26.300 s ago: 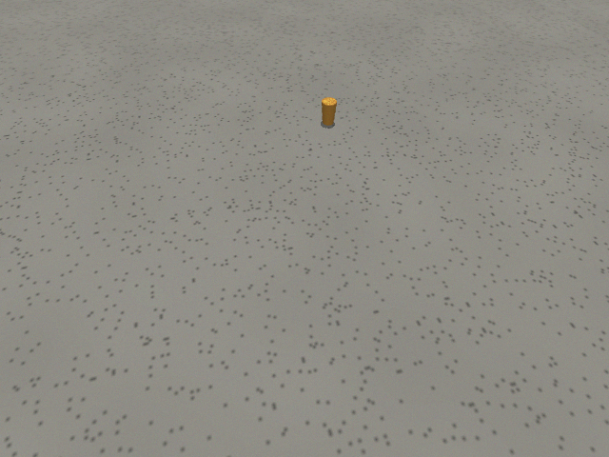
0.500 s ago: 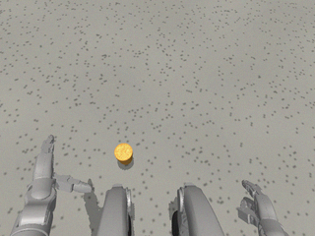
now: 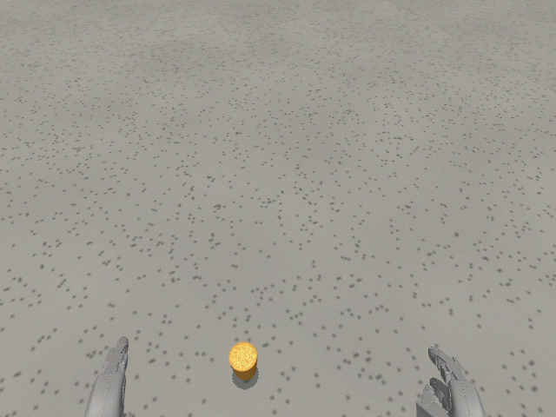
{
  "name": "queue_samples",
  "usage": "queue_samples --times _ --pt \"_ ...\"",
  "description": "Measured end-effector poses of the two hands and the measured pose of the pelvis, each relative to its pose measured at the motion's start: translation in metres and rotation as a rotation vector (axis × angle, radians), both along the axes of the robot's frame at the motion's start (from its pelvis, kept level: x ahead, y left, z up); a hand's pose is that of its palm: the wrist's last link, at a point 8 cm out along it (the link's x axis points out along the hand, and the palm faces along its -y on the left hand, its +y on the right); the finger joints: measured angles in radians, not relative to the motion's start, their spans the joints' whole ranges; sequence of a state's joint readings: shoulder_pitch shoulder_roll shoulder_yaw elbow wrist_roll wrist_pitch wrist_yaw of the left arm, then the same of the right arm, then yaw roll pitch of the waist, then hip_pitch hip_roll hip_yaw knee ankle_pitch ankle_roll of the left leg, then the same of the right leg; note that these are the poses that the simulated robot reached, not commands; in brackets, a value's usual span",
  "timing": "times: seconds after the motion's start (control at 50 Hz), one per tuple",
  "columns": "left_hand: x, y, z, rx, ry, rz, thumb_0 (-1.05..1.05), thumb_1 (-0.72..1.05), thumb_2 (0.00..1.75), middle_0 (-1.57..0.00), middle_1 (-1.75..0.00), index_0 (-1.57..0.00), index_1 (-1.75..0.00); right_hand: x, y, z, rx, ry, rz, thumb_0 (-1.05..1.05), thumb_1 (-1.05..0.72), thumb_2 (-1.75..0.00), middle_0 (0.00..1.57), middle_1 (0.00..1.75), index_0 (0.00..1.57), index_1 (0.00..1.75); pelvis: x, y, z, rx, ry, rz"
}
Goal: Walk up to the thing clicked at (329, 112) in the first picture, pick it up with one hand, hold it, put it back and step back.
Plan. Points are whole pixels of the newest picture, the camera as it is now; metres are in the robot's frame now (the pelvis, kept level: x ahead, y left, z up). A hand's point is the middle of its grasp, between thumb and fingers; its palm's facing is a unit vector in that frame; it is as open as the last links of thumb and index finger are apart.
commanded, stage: home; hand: left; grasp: from the side
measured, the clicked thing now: (244, 363) +0.40 +0.11 -0.65
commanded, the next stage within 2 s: stand in 1.58 s
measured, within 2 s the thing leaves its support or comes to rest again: neither
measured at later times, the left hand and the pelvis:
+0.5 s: hand (164, 405) +0.17 +0.17 -0.05, palm faces +0.11 -0.95 -0.28, open 17.3 cm; pelvis +0.01 -0.01 +0.01, yaw +1 degrees
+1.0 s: hand (167, 413) +0.16 +0.16 -0.05, palm faces +0.11 -0.95 -0.28, open 17.2 cm; pelvis +0.00 -0.02 +0.01, yaw +1 degrees
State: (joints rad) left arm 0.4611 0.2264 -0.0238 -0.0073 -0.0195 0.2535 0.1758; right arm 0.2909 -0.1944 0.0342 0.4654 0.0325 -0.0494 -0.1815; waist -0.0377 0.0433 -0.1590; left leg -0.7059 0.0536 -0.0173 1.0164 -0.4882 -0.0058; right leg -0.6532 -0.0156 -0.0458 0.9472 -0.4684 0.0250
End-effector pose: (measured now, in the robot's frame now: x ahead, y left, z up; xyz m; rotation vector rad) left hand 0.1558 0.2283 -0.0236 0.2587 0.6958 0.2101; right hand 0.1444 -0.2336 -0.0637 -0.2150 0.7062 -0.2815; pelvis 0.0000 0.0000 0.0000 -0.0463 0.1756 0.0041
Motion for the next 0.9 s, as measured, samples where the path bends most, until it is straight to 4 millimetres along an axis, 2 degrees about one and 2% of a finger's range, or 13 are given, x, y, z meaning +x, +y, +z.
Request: queue_samples --times 0.08,0.22,0.54,0.9 --pt "-0.007 -0.001 0.007 -0.009 -0.004 0.01 -0.01 -0.54 0.05 -0.06 -0.05 -0.05 -0.05 0.012 0.003 0.009 -0.004 -0.045 0.028 0.01 -0.89 -0.9 0.21 0.3 0.2 0.31 0.001 -0.001 0.004 0.002 -0.018 0.005" --pt "-0.009 -0.003 0.005 -0.014 0.016 0.022 -0.01 -0.52 0.07 -0.06 -0.05 -0.05 -0.06 0.022 0.001 0.015 -0.019 -0.068 0.066 0.01 -0.89 -0.9 0.21 0.3 0.2 0.31 0.002 -0.006 0.006 0.006 -0.03 0.012" --pt "-0.003 -0.016 0.006 -0.022 0.025 0.008 -0.01 -0.5 0.08 -0.06 -0.06 -0.06 -0.06 0.005 -0.019 0.006 -0.026 -0.009 0.027 0.01 -0.9 -0.9 0.21 0.3 0.2 0.31 0.005 -0.015 0.008 0.012 -0.037 0.01" --pt "-0.011 -0.022 0.007 -0.022 0.025 0.011 -0.01 -0.49 0.09 -0.06 -0.06 -0.06 -0.06 0.003 -0.021 0.008 -0.019 -0.036 0.039 0.01 -0.9 -0.9 0.21 0.3 0.2 0.31 -0.003 -0.02 0.009 0.019 -0.047 0.009"
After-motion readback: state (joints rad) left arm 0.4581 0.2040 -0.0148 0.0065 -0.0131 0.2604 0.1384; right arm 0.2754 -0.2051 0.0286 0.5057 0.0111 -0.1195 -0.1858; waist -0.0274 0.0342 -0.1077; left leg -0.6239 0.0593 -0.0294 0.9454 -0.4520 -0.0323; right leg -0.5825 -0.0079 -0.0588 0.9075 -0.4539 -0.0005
